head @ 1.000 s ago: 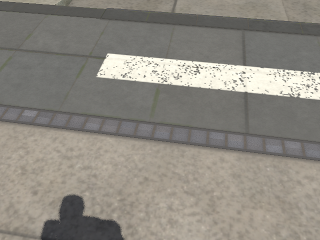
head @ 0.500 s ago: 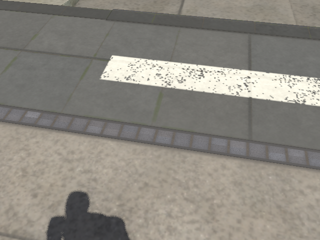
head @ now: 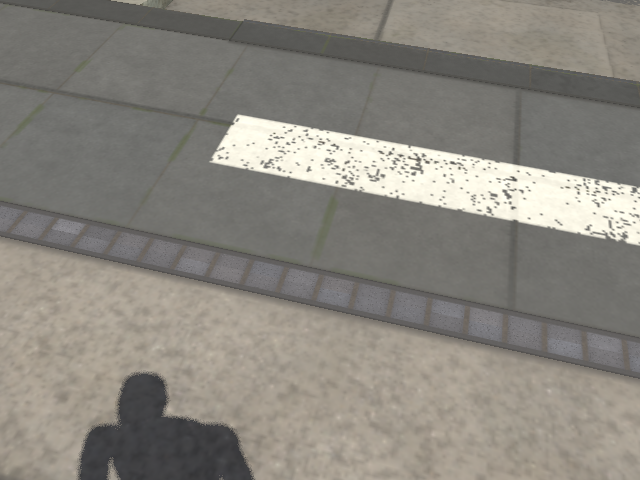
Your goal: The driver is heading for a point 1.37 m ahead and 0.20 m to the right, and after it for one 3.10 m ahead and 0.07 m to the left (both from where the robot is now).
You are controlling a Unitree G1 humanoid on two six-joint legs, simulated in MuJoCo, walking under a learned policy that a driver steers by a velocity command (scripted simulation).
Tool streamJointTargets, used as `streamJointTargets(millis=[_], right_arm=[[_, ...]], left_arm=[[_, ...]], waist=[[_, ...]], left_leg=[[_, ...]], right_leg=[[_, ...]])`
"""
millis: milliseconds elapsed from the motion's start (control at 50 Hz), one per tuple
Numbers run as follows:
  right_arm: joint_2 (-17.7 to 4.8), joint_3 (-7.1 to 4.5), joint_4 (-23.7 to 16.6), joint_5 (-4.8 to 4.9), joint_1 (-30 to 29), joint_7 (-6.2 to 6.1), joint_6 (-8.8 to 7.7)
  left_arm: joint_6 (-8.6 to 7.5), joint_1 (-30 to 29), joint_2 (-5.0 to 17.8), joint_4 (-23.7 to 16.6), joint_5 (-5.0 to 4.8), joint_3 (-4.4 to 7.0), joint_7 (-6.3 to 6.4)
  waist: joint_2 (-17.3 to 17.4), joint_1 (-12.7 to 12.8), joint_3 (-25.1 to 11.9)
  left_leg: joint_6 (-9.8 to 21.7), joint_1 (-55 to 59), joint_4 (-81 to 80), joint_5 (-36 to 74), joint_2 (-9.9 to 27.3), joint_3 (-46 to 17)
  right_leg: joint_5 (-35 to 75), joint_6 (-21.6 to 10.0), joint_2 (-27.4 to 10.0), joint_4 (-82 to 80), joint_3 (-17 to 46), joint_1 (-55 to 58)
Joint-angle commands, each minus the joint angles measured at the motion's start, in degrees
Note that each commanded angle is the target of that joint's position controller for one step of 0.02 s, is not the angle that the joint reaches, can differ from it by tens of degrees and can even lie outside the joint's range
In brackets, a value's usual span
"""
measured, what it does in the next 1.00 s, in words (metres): goes down: left foot, then right foot 0.14 m lower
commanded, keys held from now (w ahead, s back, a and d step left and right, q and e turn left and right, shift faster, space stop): w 0.54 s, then w+e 0.46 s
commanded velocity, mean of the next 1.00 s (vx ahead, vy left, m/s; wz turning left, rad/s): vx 0.46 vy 0.00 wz -0.15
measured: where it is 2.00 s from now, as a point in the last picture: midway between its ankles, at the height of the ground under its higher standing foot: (383, 323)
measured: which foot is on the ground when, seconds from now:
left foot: up 0.00-0.04, down 0.06-0.62, up 0.64-1.00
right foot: down 0.00-0.08, up 0.10-0.58, down 0.60-1.00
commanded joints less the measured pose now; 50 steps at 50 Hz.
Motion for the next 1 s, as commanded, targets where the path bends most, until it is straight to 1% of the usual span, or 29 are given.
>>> streamJointTargets(millis=[20, 60, 80, 100, 120, 140, 160, 260, 280, 360, 420, 500, 540, 580, 600, 620, 640, 660, 680, 700, 720, 740, 760, 780, 840, 900, 940, 980, 1000], right_arm=[[-2.29, -0.93, -2.06, 0.30, 2.68, 0.31, -0.98], [-3.79, -1.93, 1.02, 0.46, 12.52, -0.33, -1.78], [-9.35, -3.39, 3.45, -0.40, 20.93, -0.83, -2.40], [-13.59, -4.30, 4.73, 0.17, 25.02, -0.65, -2.33], [-10.63, -3.22, 2.76, 0.75, 17.93, -0.42, -2.22], [-9.48, -2.64, 0.19, 0.97, 11.64, 0.03, -2.75], [-8.33, -2.23, -0.99, 1.08, 8.68, 0.06, -3.24], [-6.43, -1.05, 0.89, 0.09, 13.13, -1.25, -4.51], [-5.58, -0.63, 1.54, 0.23, 12.97, -1.45, -5.41], [-5.39, -0.11, 1.44, 0.19, 12.32, -2.15, -6.09], [-4.39, 0.60, 2.15, 0.40, 14.10, -2.43, -5.89], [-4.38, 0.95, 3.70, -0.99, 18.47, -2.19, -5.59], [-5.71, 0.76, 4.01, -1.54, 19.73, -2.82, -4.61], [-7.25, 0.18, 4.76, -1.14, 20.47, -2.91, -4.01], [-7.20, 0.13, 4.89, -0.08, 18.99, -2.87, -3.52], [-6.05, -0.33, 4.05, 0.77, 17.39, -2.19, -3.60], [-3.91, 0.10, 2.49, 3.47, 22.86, -2.90, -3.63], [-8.03, 0.15, -0.60, 4.82, 17.74, -3.28, -3.81], [-8.14, 0.48, -3.05, 3.06, 10.44, -2.51, -4.45], [-8.31, -0.02, -3.94, 0.66, 2.37, -1.66, -4.92], [-8.06, -0.51, -4.97, -0.42, 2.11, -0.73, -5.24], [-7.35, -0.76, -4.91, -1.98, 1.19, -0.45, -4.39], [-4.13, -0.24, -6.14, -2.28, 0.62, -0.21, -3.00], [-2.26, 0.33, -6.53, -1.84, 0.11, -0.08, -2.57], [-2.40, 0.96, -10.04, -0.09, -5.10, 0.09, -2.85], [-4.48, 0.68, -12.03, 0.45, -11.03, -0.28, -2.51], [-6.00, 0.39, -14.11, 0.68, -15.04, -0.40, -2.74], [-7.53, -0.20, -14.47, 0.76, -13.65, -0.30, -3.36], [-8.40, -0.71, -13.23, 0.61, -8.90, -0.43, -3.88]], left_arm=[[-1.11, -2.03, 6.12, -2.60, -0.24, 1.21, 0.08], [-1.77, -3.66, 5.71, -3.33, -0.17, 1.00, 0.03], [-2.52, -5.96, 3.97, -5.06, -0.27, 0.58, -0.70], [-2.68, -4.40, 2.85, -7.07, 0.28, 0.62, -1.40], [-2.23, -6.95, 6.43, -7.31, 1.24, 1.60, -1.29], [-2.26, -8.18, 5.38, -7.33, 0.65, 1.48, -1.64], [-2.04, -7.95, 3.92, -6.74, 0.34, 1.27, -2.07], [0.02, -11.48, 4.27, -7.02, 1.37, 2.03, -3.14], [-0.77, -16.27, 4.06, -8.39, 0.35, 2.04, -3.15], [-1.64, -26.94, 3.00, -12.54, 0.72, 1.26, -3.59], [-1.75, -28.73, 3.21, -13.73, 0.38, 0.95, -4.00], [-2.41, -34.71, 3.46, -16.35, 0.59, 0.12, -3.82], [-3.28, -33.10, 3.96, -16.01, 0.33, -0.01, -3.60], [-3.54, -19.46, 6.14, -11.07, 1.15, 0.79, -2.61], [-3.64, -7.57, 6.84, -6.94, 1.89, 1.34, -2.62], [-3.45, 0.18, 9.84, -4.13, 1.99, 2.30, -3.22], [-3.67, 5.78, 13.40, -4.25, 1.53, 2.92, -3.83], [-3.15, 7.40, 14.39, -4.89, -0.01, 3.46, -3.19], [-2.35, 4.35, 12.65, -6.69, 1.31, 2.95, -1.00], [-2.27, -4.66, 8.24, -8.40, 1.22, 1.89, -0.59], [-3.34, -7.58, 8.08, -8.71, 1.00, 1.38, -0.07], [-4.17, -8.63, 6.20, -8.17, -0.05, 0.79, 0.08], [-4.54, -7.85, 6.27, -7.37, -1.43, 0.57, 0.01], [-4.75, -8.01, 7.15, -7.17, -1.10, 0.78, 0.08], [-4.41, -8.98, 8.15, -8.43, -1.05, 1.21, -0.58], [-3.50, -5.10, 8.19, -8.29, -1.69, 1.38, -1.33], [-2.93, -3.25, 8.65, -8.28, -1.35, 1.55, -1.28], [-2.53, -3.49, 10.22, -8.89, -0.75, 2.10, -0.93], [-2.55, -4.63, 11.00, -9.41, -0.70, 2.36, -0.90]], waist=[[-2.66, -4.20, 8.96], [0.47, -9.05, 6.61], [10.11, -12.48, 4.60], [19.57, -11.02, 2.51], [8.48, -6.84, 7.66], [3.32, -4.79, 9.71], [1.37, -3.15, 9.68], [4.02, -2.09, 6.12], [3.98, -2.17, 7.25], [4.96, -4.52, 7.99], [3.63, -5.53, 8.07], [1.77, -9.92, 11.42], [0.09, -9.74, 11.20], [-1.16, -4.65, 4.65], [-1.25, 1.85, 0.37], [-5.87, 3.92, -4.95], [-11.08, 1.99, -17.57], [-6.03, 7.10, -26.16], [-1.87, 5.95, -19.60], [5.48, 3.63, -8.04], [3.50, 0.36, -4.79], [7.36, -2.69, -0.82], [5.66, -4.27, 1.62], [3.20, -4.70, 1.42], [-2.24, -4.78, 0.88], [-2.71, -1.97, 0.25], [-2.31, -0.86, 1.88], [-2.16, -2.18, 2.58], [-1.23, -4.76, 1.18]], left_leg=[[0.25, 6.09, -3.89, 2.91, -1.54, 2.50], [0.86, 21.99, -10.76, 0.75, -2.18, 0.30], [4.45, 28.13, -19.18, -5.21, 7.56, -14.53], [11.21, 29.39, -27.75, -13.11, 18.66, -38.13], [12.24, 23.32, -27.62, -15.67, 19.36, -36.27], [11.56, 18.11, -28.06, -10.97, 17.90, -31.49], [10.16, 14.85, -29.35, -5.42, 16.04, -26.55], [7.55, 18.36, -25.81, 25.25, 10.73, -12.35], [5.86, 19.44, -25.78, 23.03, 8.35, -9.80], [6.54, 13.46, -23.38, 17.77, 5.31, -7.23], [6.03, 10.07, -18.10, 15.99, 6.09, -7.09], [5.84, 14.29, -8.28, 15.82, 5.00, -7.64], [6.20, 18.32, -1.15, 21.06, 4.62, -8.59], [6.15, 19.71, 15.99, 36.08, 3.46, -6.85], [5.73, 13.44, 30.42, 35.16, 2.27, -3.70], [4.07, -1.93, 50.81, 1.48, -3.47, 0.39], [1.83, -24.98, 67.47, -27.08, -3.94, -4.12], [0.56, -37.85, 72.53, -22.24, -1.89, -5.91], [0.46, -41.78, 64.52, -11.56, 0.82, -5.43], [0.41, -37.37, 55.24, -4.84, 2.50, -4.23], [-0.29, -32.87, 46.67, 2.31, 3.81, -6.89], [-2.37, -24.78, 38.36, 4.32, 5.51, -7.73], [-3.95, -17.82, 29.93, 2.67, 5.27, -6.59], [-4.89, -13.23, 25.13, 3.18, 4.24, -4.92], [-4.69, -4.56, 7.59, 14.02, 1.66, -2.06], [-3.98, -4.55, 2.22, 19.91, 0.48, -2.58], [-3.65, -5.75, -0.91, 18.20, 0.71, -3.76], [-3.24, -1.48, -5.43, 14.11, 0.00, -4.28], [-2.74, 5.33, -8.60, 12.71, -1.19, -3.81]], right_leg=[[-6.83, -8.99, -14.21, -7.37, 11.82, -15.12], [-0.05, -6.33, -9.95, 4.53, 7.07, -24.26], [3.77, -3.49, -4.62, 24.56, -0.26, -30.59], [-12.72, -2.12, 1.74, 41.35, -2.81, -39.81], [-10.65, -2.83, -3.22, 45.93, 1.81, -42.68], [-4.74, -2.68, -5.56, 45.75, 3.02, -41.03], [-1.06, -1.79, -7.10, 43.22, 3.28, -37.92], [10.67, 0.49, -6.47, 38.63, 0.97, -37.44], [15.38, 0.26, -6.49, 32.84, 2.25, -39.96], [32.44, 0.27, -4.63, 16.16, -1.46, -34.31], [42.55, -1.37, -4.89, 12.06, -2.21, -29.50], [40.62, -1.27, -4.12, 4.14, -4.02, -29.72], [38.02, -0.86, -4.51, -2.10, -3.05, -27.13], [35.85, -2.24, -2.10, -5.15, -6.00, -14.18], [40.47, -3.71, -3.79, -7.30, -6.08, -0.17], [56.87, -6.83, -10.84, 1.40, 0.82, 16.17], [81.08, -15.06, -25.33, 23.20, 16.44, 43.16], [55.49, -24.16, -30.80, 16.61, 30.30, 50.43], [22.90, -22.93, -28.56, 4.33, 32.46, 39.72], [14.95, -17.43, -22.26, -3.38, 27.51, 22.57], [22.65, -18.12, -23.83, -3.21, 27.87, 13.09], [34.19, -16.63, -21.42, -3.91, 25.40, 0.99], [36.16, -14.99, -17.14, -5.47, 19.95, -8.26], [38.69, -14.20, -13.64, -6.44, 16.90, -12.36], [43.74, -11.06, -8.70, -5.95, 10.61, -18.11], [37.19, -8.88, -8.93, -4.45, 13.00, -12.87], [31.90, -8.39, -10.38, -3.51, 16.39, -9.52], [28.57, -7.54, -11.11, -0.79, 18.86, -8.62], [29.62, -6.64, -9.67, 4.23, 18.43, -9.92]])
